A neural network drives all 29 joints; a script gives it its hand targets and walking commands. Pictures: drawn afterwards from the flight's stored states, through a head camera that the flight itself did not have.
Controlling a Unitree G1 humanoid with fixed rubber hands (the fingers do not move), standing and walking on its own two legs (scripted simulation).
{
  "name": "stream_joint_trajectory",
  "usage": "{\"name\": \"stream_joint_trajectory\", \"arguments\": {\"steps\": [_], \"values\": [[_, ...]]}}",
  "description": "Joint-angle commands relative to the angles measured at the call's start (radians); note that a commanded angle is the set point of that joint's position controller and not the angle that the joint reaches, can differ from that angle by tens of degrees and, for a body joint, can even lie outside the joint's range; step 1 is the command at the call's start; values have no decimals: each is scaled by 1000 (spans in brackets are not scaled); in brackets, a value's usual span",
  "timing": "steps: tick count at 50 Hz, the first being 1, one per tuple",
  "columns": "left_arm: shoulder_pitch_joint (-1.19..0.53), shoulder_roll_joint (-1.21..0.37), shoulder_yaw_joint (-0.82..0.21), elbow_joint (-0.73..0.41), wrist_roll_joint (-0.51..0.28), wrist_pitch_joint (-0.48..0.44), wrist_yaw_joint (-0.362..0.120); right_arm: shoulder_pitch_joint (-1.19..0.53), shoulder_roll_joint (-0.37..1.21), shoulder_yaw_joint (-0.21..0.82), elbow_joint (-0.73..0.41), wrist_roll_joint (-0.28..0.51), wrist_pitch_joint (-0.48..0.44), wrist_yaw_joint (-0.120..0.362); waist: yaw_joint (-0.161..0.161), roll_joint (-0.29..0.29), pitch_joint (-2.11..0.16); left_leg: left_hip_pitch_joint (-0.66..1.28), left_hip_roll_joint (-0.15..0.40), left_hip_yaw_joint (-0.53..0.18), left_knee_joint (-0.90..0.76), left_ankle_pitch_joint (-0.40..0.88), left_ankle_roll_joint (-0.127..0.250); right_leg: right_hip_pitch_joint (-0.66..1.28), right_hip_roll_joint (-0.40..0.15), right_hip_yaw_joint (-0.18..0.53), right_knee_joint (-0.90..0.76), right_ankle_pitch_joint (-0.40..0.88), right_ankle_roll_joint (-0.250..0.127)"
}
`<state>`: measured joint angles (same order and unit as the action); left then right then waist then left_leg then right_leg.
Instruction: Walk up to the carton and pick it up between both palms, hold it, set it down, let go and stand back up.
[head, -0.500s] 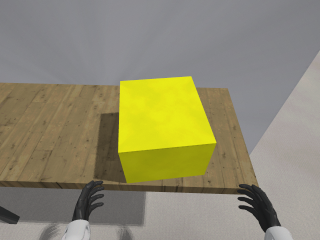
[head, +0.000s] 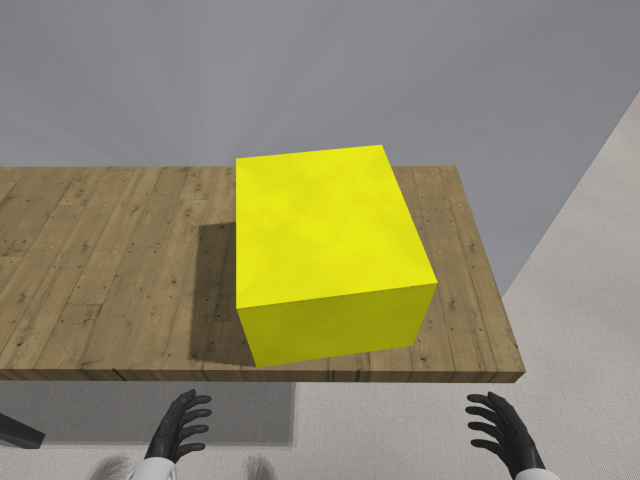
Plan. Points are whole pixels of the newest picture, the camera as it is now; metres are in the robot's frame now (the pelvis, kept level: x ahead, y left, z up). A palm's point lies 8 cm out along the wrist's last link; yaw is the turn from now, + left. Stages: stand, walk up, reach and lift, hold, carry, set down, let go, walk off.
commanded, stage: set down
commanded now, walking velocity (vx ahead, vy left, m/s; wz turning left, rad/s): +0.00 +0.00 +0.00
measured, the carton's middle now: (322, 250) +0.44 +0.04 -0.01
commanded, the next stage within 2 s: let go in 0.16 s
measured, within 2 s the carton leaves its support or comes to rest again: neither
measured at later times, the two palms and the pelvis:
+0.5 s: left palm (172, 453) +0.16 +0.22 -0.08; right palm (525, 475) +0.15 -0.22 -0.08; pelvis +0.00 +0.00 +0.00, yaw -1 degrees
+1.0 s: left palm out of the picture +0.08 +0.29 -0.10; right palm out of the picture +0.08 -0.31 -0.09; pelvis -0.01 +0.00 -0.01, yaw +1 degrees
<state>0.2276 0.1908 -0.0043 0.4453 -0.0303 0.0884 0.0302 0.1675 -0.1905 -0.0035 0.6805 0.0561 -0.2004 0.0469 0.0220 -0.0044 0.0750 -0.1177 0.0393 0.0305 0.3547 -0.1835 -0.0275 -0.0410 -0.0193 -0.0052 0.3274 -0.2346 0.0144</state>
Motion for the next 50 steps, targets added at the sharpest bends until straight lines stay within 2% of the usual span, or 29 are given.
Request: {"name": "stream_joint_trajectory", "arguments": {"steps": [1,3,4,6,7,8,12,13,14,18,22,25,26,28,30,31,32,35,36,37,38,40,41,42,43,44,45,49,50], "values": [[-83,93,37,-117,8,-22,-10,-71,-114,-40,-114,-25,-44,-15,-10,-22,-131,234,-54,28,26,283,-23,-186,42,-41,-71,182,-22],[-89,89,36,-156,14,-27,0,-88,-127,-58,-133,-26,-59,-12,-3,15,-152,249,-49,23,33,314,-30,-170,48,-49,-60,189,-32],[-96,94,32,-145,13,-23,0,-81,-129,-57,-105,-23,-54,-9,-12,27,-147,253,-45,20,31,311,-31,-176,47,-44,-64,177,-34],[-94,96,41,-99,18,-9,-8,-81,-117,-49,-101,-38,-53,-16,-2,-7,-126,242,-53,28,31,264,-22,-191,44,-44,-69,149,-28],[-95,100,42,-59,23,2,-17,-68,-111,-49,-76,-58,-46,-25,-20,-17,-112,227,-51,30,31,256,-21,-184,44,-42,-66,155,-29],[-97,112,44,-75,19,-2,-17,-82,-101,-49,-87,-50,-49,-23,-4,-10,-116,231,-51,31,36,259,-21,-180,41,-41,-63,158,-27],[-118,98,40,-72,28,7,-15,-85,-104,-56,-72,-61,-49,-25,-18,22,-110,228,-47,32,32,267,-28,-168,44,-40,-58,167,-28],[-122,103,38,-58,26,9,-20,-87,-92,-50,-59,-64,-49,-24,-17,1,-97,214,-47,37,34,259,-28,-168,42,-40,-56,158,-28],[-129,111,38,-62,28,10,-22,-85,-96,-54,-67,-65,-46,-27,-16,29,-101,222,-51,37,36,251,-29,-164,38,-37,-60,161,-31],[-130,109,43,-58,31,9,-21,-90,-89,-50,-66,-73,-51,-30,-7,25,-105,228,-48,43,36,272,-29,-160,36,-36,-56,186,-25],[-139,106,33,-63,32,2,-22,-91,-101,-62,-45,-80,-54,-36,-26,19,-112,239,-44,36,44,272,-29,-167,43,-38,-50,183,-26],[-127,110,40,-48,27,7,-25,-96,-98,-59,-52,-83,-49,-37,-10,-3,-88,216,-46,44,35,234,-25,-164,41,-40,-54,154,-23],[-129,108,37,-47,28,4,-27,-83,-99,-55,-52,-81,-50,-38,-1,11,-104,215,-45,42,30,238,-23,-151,42,-38,-52,170,-24],[-134,104,32,-53,26,3,-24,-96,-101,-68,-49,-85,-50,-38,-17,5,-99,210,-43,42,31,228,-25,-155,42,-44,-51,157,-25],[-145,106,27,-45,28,5,-25,-107,-96,-73,-48,-88,-43,-41,-16,18,-70,207,-44,40,29,200,-23,-163,38,-43,-52,131,-24],[-139,109,31,-42,28,6,-24,-100,-95,-60,-55,-89,-43,-41,-1,18,-82,204,-46,48,27,213,-22,-159,38,-39,-54,141,-23],[-132,110,24,-45,27,4,-26,-97,-102,-66,-49,-86,-44,-40,-19,9,-90,216,-44,43,28,224,-23,-154,42,-39,-50,165,-21],[-137,114,27,-44,21,0,-28,-98,-98,-62,-49,-91,-43,-43,-14,0,-88,199,-45,43,26,199,-22,-153,36,-38,-49,153,-16],[-21,300,123,77,78,-74,-14,48,-322,-107,23,-79,59,-53,-1,-36,-110,32,61,-50,80,409,47,-78,-51,15,42,283,-17],[-13,292,125,100,69,-96,-10,37,-317,-122,14,-72,96,-56,-7,-72,-170,57,64,-49,99,431,64,-45,-53,19,67,319,-13],[9,273,113,114,56,-108,-15,33,-305,-119,2,-74,115,-57,-4,-39,-188,64,74,-47,109,429,71,-56,-55,31,69,322,-9],[-35,261,105,119,51,-122,-21,15,-269,-108,-6,-76,128,-55,-14,-22,-155,15,63,-46,108,281,74,-60,-68,51,51,261,-16],[-47,251,103,134,52,-125,-23,-2,-266,-105,-4,-75,127,-48,-10,13,-149,10,55,-55,103,248,76,-76,-68,52,51,250,-19],[-49,272,105,147,53,-129,-24,29,-259,-99,7,-71,134,-49,-19,-21,-99,-22,61,-62,83,209,76,-81,-71,52,43,200,-25],[-29,273,107,158,53,-131,-27,10,-267,-100,10,-70,137,-50,-10,10,-92,-22,63,-64,83,179,73,-93,-75,61,40,179,-27],[-26,282,105,180,54,-131,-26,22,-267,-100,15,-70,137,-47,-22,7,-70,-19,64,-73,80,185,76,-108,-76,65,25,187,-26],[-31,276,100,186,48,-132,-28,18,-266,-94,29,-73,143,-44,-14,-15,-68,-22,58,-73,71,189,74,-106,-71,57,29,186,-23],[-29,309,103,234,48,-132,-28,37,-307,-95,51,-77,151,-43,-25,27,-74,-8,67,-80,52,173,74,-91,-78,64,10,139,-27],[-39,316,98,242,49,-132,-27,25,-330,-100,50,-77,150,-49,-24,15,-68,-26,66,-84,53,162,78,-77,-72,61,-2,127,-22]]}}
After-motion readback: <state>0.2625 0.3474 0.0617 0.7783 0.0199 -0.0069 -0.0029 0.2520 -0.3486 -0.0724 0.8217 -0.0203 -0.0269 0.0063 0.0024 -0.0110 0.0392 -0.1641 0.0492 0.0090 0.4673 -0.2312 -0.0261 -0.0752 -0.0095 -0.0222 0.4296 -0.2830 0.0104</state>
